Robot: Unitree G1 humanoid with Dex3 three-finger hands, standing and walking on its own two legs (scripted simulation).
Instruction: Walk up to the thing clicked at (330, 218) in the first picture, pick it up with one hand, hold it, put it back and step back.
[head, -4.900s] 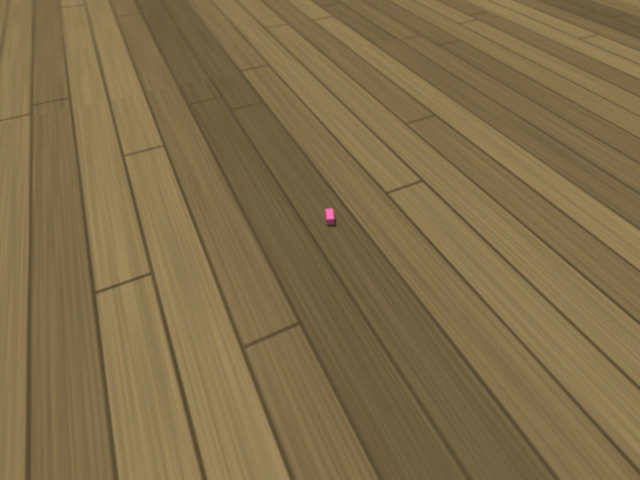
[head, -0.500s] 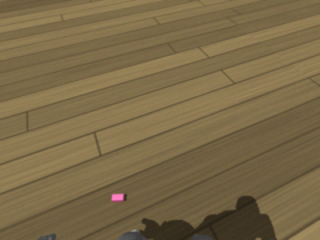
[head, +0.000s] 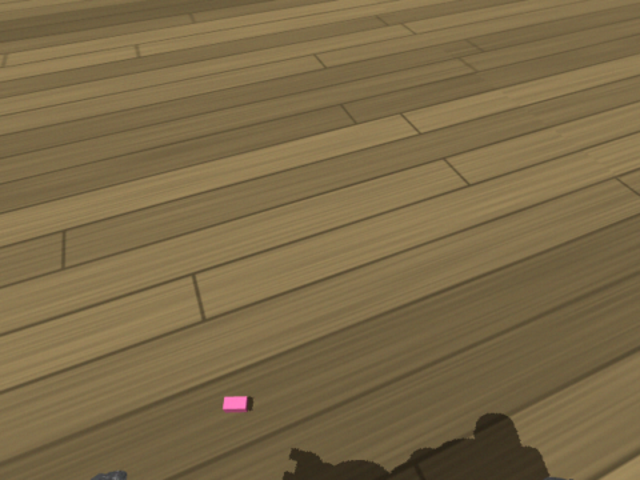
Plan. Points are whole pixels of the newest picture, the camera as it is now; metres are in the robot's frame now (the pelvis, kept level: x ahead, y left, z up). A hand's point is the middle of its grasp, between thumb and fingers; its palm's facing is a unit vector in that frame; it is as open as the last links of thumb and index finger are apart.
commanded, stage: walk up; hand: left
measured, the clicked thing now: (236, 404) +0.44 +0.27 -0.75
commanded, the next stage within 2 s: none
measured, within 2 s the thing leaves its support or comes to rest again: neither
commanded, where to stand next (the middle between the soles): +0.08 +0.01 m, yaw +3 degrees
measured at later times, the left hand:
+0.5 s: hand out of the picture +0.10 +0.27 -0.14, palm faces +0.04 -0.93 -0.36, open 7.4 cm
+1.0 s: hand out of the picture +0.01 +0.28 -0.14, palm faces +0.04 -0.87 -0.49, open 7.4 cm
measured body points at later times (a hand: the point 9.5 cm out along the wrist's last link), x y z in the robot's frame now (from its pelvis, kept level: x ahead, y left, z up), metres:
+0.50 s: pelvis +0.02 +0.00 +0.01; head +0.04 +0.00 +0.46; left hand +0.09 +0.31 -0.12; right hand +0.13 -0.30 -0.12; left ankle +0.07 +0.12 -0.73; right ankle +0.00 -0.13 -0.73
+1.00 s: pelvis -0.03 -0.01 -0.01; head +0.03 -0.04 +0.43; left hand +0.01 +0.33 -0.11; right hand +0.12 -0.31 -0.15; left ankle +0.00 +0.14 -0.68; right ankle -0.03 -0.13 -0.73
